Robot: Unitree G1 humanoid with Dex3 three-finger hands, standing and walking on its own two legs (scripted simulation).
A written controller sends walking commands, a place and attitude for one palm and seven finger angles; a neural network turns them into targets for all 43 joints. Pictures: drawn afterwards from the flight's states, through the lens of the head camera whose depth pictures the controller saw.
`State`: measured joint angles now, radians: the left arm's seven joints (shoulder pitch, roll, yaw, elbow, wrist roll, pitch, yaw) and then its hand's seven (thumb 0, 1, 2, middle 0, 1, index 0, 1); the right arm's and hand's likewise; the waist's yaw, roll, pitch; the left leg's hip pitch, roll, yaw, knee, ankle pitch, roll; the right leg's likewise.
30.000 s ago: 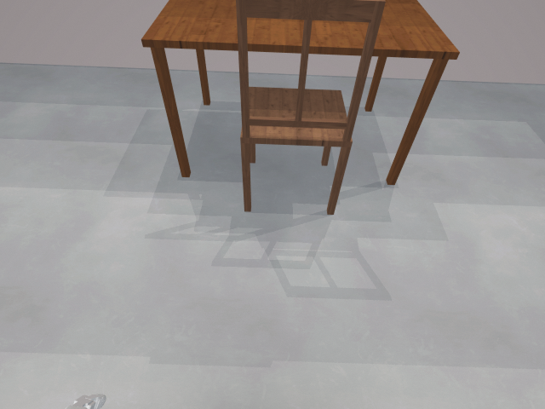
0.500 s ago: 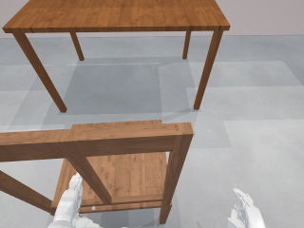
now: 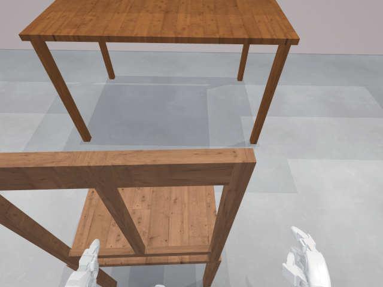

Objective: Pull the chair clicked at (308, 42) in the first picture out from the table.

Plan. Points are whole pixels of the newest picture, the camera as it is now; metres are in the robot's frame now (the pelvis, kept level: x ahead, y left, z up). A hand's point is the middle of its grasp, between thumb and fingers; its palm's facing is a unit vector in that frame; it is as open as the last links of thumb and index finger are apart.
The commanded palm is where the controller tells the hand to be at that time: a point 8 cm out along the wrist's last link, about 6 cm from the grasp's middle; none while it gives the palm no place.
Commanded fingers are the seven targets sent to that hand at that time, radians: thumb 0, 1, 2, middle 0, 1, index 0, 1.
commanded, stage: draw the hand back to the body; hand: left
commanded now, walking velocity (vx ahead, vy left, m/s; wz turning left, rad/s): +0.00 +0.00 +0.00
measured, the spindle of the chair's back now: (127, 225) +0.25 +0.15 +0.00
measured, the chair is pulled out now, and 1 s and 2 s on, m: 0.61 0.60 0.60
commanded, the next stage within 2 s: step back with the hand held close in 1.70 s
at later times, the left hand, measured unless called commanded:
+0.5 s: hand (90, 284) +0.13 +0.17 +0.06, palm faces -0.01 -1.00 -0.09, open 17.5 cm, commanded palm +0.09 +0.23 +0.08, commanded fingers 0.00 -0.55 0.20 0.00 0.00 0.00 0.00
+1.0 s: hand (35, 249) +0.17 +0.23 +0.13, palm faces +0.29 -0.85 -0.43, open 13.9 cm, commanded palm +0.13 +0.28 +0.18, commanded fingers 0.00 0.36 0.64 -0.12 -0.19 -0.12 -0.19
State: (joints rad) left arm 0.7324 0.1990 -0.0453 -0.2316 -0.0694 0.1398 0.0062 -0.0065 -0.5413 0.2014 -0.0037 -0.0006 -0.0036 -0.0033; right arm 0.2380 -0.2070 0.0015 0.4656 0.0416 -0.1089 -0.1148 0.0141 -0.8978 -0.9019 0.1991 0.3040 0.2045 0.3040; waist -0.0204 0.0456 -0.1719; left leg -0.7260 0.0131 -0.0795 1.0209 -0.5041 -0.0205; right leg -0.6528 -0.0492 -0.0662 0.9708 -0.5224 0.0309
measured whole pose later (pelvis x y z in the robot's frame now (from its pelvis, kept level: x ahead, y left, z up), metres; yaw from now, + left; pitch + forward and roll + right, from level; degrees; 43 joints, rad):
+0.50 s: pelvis -0.02 +0.00 -0.02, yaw -1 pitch +12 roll -2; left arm 0.77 0.23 0.08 -0.38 -0.23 -0.34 -0.19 -0.01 -0.55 0.20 0.00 0.00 0.00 0.00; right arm 0.18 -0.16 -0.03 0.52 0.08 -0.14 -0.07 0.02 -0.90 -0.90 0.20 0.30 0.20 0.30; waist 0.02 0.04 -0.15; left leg -0.82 0.02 -0.07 1.14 -0.54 -0.02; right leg -0.75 -0.04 -0.05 1.09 -0.55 0.03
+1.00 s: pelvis +0.01 +0.00 +0.05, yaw -1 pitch +0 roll -1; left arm 0.69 0.34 0.17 -0.42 -0.05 0.03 0.15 0.00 0.01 0.47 -0.09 -0.12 -0.10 -0.12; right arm 0.21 -0.21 0.04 0.58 0.04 -0.11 -0.14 0.01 -0.90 -0.90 0.20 0.30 0.20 0.30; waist 0.06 0.06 -0.03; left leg -0.29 0.02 -0.05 0.68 -0.38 -0.02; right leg -0.23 -0.04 -0.05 0.62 -0.39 0.03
